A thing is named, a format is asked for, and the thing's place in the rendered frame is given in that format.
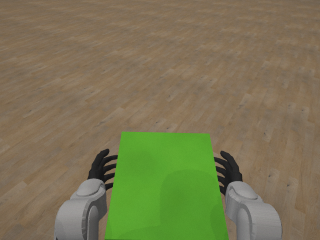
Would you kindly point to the robot left forearm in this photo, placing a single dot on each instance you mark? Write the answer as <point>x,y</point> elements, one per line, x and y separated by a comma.
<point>78,218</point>

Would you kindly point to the robot right forearm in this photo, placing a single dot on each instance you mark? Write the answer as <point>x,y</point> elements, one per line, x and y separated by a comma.
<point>254,219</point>

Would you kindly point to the right robot hand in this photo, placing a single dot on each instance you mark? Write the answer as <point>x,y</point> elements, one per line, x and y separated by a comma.
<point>231,171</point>

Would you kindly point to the left robot hand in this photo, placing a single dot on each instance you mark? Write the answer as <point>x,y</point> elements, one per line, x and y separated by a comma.
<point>98,169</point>

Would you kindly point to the carton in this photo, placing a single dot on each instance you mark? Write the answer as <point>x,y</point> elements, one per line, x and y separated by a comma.
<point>165,188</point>

